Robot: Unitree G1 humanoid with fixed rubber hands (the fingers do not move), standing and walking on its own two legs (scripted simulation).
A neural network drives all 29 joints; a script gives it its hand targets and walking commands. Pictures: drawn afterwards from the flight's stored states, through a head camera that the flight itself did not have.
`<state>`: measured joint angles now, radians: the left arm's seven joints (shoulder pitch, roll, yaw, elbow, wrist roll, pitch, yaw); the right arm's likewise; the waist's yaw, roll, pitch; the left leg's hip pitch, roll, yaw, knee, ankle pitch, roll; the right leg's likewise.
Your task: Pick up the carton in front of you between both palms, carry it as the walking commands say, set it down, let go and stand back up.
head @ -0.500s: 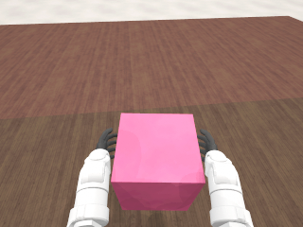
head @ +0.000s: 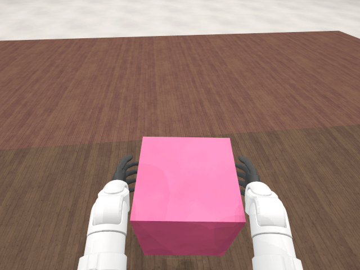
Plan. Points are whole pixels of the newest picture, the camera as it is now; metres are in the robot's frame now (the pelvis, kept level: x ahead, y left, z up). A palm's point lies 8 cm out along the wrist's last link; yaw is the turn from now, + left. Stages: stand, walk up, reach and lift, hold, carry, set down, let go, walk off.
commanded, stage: hold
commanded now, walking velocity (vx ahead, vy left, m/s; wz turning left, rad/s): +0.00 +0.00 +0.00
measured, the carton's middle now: (185, 199) +0.29 +0.00 -0.02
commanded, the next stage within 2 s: carry in 0.32 s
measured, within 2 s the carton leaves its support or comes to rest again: neither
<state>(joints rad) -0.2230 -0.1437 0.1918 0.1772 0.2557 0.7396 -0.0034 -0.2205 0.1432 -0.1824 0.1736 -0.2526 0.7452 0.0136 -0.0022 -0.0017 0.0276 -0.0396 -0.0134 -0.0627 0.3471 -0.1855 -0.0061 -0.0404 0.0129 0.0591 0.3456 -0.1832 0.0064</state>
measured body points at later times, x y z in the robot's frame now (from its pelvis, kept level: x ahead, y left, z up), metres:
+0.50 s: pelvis +0.01 -0.01 -0.01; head -0.04 -0.01 +0.44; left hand +0.31 +0.15 +0.06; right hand +0.31 -0.16 +0.06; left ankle +0.01 +0.13 -0.75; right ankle +0.01 -0.13 -0.74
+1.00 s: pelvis +0.24 -0.02 -0.02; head +0.22 -0.03 +0.43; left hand +0.50 +0.12 +0.09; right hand +0.49 -0.18 +0.08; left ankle +0.10 +0.09 -0.75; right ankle +0.33 -0.11 -0.74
